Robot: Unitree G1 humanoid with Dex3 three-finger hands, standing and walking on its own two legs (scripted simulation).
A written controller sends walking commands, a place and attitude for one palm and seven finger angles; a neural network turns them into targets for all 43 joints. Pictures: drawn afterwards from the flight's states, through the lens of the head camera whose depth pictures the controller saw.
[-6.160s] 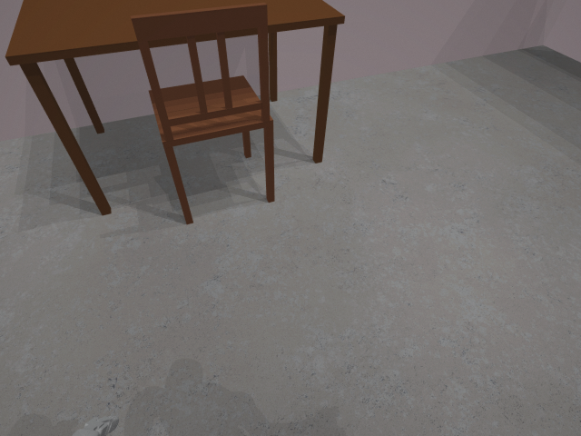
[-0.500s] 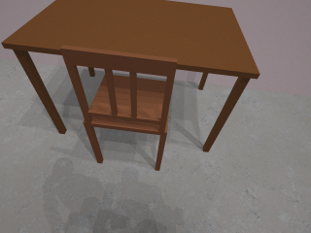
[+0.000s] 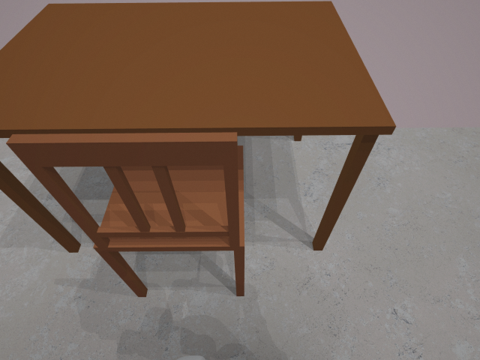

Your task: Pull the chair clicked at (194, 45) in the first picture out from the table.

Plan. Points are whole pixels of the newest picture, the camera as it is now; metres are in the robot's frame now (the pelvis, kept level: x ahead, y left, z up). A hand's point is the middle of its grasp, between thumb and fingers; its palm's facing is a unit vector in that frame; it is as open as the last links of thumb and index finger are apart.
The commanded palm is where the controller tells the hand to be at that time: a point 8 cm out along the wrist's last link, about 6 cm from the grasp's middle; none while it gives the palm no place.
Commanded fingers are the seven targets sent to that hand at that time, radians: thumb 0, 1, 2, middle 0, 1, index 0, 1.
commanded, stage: come to a stop and stand still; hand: left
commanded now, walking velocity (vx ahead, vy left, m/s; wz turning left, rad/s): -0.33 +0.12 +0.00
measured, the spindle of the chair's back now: (130, 200) +0.46 +0.27 -0.08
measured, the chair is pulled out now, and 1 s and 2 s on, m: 0.00 0.00 0.00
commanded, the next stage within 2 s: none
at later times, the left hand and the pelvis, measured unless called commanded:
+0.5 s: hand out of the picture +0.02 +0.24 -0.17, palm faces +0.05 -0.98 -0.19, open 7.4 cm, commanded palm none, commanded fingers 0.00 0.90 0.90 -0.20 -0.30 -0.20 -0.30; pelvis +0.00 +0.05 +0.01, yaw -1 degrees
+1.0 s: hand out of the picture -0.03 +0.13 -0.17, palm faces +0.02 -0.98 -0.19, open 7.3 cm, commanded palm none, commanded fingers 0.00 0.90 0.90 -0.20 -0.30 -0.20 -0.30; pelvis -0.02 -0.03 +0.01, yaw -1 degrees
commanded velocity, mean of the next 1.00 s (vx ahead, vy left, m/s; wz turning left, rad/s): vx -0.03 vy -0.05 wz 0.00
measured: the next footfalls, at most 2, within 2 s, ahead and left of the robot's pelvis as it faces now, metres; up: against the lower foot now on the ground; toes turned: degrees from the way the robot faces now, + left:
left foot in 0.26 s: +0.06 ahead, +0.15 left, +0.00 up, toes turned +1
right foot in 0.68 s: -0.04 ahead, -0.10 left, +0.00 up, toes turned -4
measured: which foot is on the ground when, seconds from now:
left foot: up 0.00-0.24, down 0.26-1.00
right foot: down 0.00-0.28, up 0.30-0.66, down 0.68-1.00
